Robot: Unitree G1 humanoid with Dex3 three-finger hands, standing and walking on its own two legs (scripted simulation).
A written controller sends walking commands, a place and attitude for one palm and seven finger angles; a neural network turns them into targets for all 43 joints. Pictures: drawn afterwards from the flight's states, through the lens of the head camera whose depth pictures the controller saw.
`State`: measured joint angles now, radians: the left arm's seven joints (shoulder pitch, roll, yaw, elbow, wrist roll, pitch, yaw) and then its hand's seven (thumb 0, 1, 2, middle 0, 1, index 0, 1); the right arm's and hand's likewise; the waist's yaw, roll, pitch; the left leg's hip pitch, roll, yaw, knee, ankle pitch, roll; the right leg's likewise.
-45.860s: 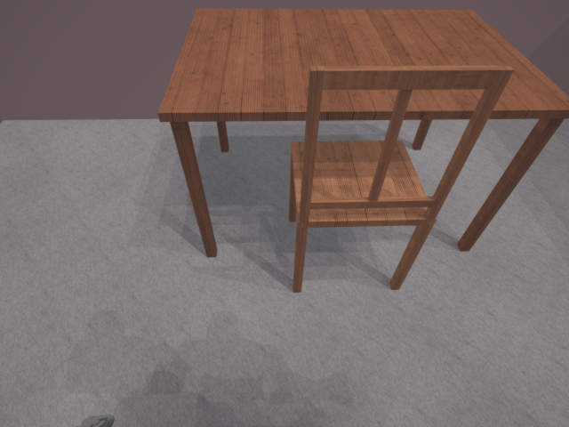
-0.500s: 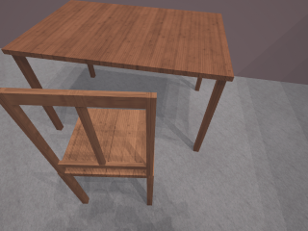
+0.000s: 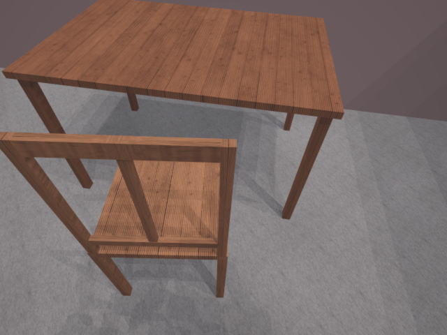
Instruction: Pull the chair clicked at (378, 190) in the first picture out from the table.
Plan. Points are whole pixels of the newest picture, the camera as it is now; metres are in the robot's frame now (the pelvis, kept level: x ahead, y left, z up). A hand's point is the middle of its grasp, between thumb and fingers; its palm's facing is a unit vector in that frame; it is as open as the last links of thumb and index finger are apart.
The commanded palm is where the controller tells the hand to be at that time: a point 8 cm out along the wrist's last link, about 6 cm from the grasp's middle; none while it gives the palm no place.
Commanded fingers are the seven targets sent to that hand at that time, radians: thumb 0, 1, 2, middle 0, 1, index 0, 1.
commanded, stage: step back with the hand held close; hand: left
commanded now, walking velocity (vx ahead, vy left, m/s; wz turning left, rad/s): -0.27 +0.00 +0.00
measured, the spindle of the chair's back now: (141, 206) +0.39 +0.23 -0.08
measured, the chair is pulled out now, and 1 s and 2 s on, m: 0.29 0.29 0.29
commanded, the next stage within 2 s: stop stepping back and stand still in 1.00 s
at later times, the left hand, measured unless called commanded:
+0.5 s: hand (42, 325) +0.11 +0.22 +0.12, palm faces +0.28 -0.91 -0.32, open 7.5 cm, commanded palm +0.06 +0.27 +0.17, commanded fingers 0.00 0.90 0.90 -0.20 -0.30 -0.20 -0.30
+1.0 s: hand out of the picture +0.03 +0.25 +0.18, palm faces +0.28 -0.83 -0.48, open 7.4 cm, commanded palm -0.02 +0.28 +0.17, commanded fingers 0.00 0.90 0.90 -0.20 -0.30 -0.20 -0.30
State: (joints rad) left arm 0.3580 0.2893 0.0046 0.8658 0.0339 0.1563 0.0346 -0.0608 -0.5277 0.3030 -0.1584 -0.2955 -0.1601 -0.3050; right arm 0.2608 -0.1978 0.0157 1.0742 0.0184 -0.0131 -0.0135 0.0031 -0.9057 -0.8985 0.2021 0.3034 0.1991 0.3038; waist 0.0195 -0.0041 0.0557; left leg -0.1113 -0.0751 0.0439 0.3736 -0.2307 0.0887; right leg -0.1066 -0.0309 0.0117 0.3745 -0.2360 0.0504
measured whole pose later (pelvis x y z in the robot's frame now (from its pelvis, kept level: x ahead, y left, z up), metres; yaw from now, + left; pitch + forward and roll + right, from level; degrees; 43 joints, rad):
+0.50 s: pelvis -0.08 -0.01 -0.01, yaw +0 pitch -2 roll -2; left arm 0.58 0.34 0.30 -0.62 -0.03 -0.21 0.05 0.01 0.88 0.90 -0.21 -0.30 -0.21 -0.31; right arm 0.19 -0.19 0.02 0.50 0.00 -0.10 -0.06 0.00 -0.90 -0.90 0.20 0.30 0.20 0.30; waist 0.06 -0.10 0.11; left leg -0.31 0.01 -0.04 0.56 -0.20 0.01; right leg -0.24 0.02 0.01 0.47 -0.19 0.03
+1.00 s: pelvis -0.17 +0.01 -0.01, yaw -2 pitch +2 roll -3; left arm 0.61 0.44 0.50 -0.68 -0.11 -0.35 0.04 0.01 0.88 0.90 -0.21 -0.30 -0.22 -0.31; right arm 0.19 -0.14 0.02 0.57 -0.04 -0.19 -0.03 0.01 -0.90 -0.90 0.21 0.30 0.20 0.30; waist 0.04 -0.02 0.10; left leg -0.43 0.02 -0.04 0.34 0.06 0.02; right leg -0.12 0.11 -0.01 0.35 -0.28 0.00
